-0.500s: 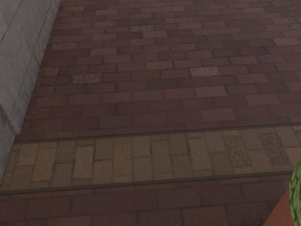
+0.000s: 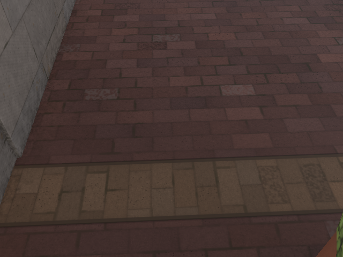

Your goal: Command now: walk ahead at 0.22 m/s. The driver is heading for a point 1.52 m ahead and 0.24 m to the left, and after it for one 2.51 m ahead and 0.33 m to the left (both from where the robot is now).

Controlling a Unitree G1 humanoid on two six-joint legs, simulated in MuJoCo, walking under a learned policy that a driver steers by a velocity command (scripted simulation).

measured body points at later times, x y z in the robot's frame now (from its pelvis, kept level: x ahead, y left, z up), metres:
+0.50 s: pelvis +0.19 +0.02 -0.02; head +0.23 +0.02 +0.43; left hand +0.03 +0.24 -0.15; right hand +0.39 -0.19 -0.14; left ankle +0.31 +0.09 -0.74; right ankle -0.02 -0.10 -0.73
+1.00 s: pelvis +0.46 +0.04 -0.01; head +0.50 +0.04 +0.44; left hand +0.67 +0.24 -0.12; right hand +0.36 -0.19 -0.14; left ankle +0.32 +0.09 -0.74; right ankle +0.65 -0.07 -0.71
